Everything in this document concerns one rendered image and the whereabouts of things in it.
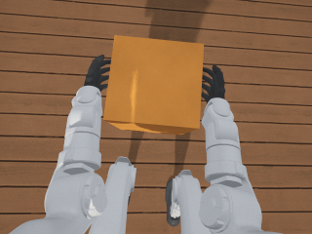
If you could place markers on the robot left hand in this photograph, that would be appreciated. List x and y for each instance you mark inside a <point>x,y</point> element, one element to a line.
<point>93,77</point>

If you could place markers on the left robot thigh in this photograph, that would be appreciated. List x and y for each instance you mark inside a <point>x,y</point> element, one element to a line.
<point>119,184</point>

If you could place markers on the robot right hand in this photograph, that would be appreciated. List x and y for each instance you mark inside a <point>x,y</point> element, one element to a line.
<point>216,88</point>

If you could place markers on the robot right upper arm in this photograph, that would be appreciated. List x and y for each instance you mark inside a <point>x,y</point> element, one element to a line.
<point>228,210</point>

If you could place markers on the left robot shin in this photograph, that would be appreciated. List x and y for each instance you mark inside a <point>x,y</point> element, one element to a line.
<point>120,159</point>

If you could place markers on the right robot forearm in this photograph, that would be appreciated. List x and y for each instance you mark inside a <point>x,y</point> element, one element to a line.
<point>224,162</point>

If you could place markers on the robot left upper arm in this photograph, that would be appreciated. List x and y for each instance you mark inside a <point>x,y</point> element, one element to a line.
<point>72,203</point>

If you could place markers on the left robot forearm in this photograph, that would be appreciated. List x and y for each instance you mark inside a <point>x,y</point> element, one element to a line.
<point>80,152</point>

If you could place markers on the carton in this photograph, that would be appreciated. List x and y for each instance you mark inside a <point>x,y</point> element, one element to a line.
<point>154,85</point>

